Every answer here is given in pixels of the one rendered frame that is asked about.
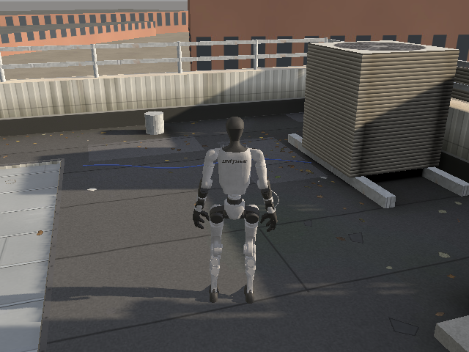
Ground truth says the right robot forearm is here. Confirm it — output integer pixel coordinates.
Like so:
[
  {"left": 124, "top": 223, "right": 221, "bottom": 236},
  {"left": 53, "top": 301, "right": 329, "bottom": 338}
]
[{"left": 261, "top": 179, "right": 276, "bottom": 213}]

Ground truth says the left robot shin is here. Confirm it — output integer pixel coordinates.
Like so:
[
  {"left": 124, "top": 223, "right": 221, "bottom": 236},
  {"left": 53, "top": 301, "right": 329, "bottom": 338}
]
[{"left": 210, "top": 243, "right": 221, "bottom": 293}]

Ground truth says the left robot hand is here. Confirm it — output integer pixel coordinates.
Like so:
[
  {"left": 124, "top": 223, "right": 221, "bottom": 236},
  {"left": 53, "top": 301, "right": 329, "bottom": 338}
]
[{"left": 193, "top": 209, "right": 210, "bottom": 229}]

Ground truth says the robot torso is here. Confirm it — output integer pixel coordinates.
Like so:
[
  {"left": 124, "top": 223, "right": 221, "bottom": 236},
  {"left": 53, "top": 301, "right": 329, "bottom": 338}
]
[{"left": 218, "top": 145, "right": 252, "bottom": 220}]

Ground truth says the right robot hand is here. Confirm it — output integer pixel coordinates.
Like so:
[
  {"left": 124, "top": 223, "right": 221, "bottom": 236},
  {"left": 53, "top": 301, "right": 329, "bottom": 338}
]
[{"left": 260, "top": 212, "right": 278, "bottom": 232}]

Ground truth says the right robot upper arm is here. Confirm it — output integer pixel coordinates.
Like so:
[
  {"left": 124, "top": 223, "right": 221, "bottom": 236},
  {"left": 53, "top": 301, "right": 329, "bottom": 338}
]
[{"left": 250, "top": 148, "right": 268, "bottom": 189}]

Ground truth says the left robot upper arm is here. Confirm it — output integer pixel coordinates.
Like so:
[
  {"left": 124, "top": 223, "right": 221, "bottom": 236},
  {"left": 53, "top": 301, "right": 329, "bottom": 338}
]
[{"left": 201, "top": 148, "right": 220, "bottom": 189}]

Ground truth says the left robot forearm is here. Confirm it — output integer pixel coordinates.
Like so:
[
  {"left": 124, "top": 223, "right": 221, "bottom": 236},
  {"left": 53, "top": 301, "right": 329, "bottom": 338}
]
[{"left": 194, "top": 178, "right": 209, "bottom": 212}]

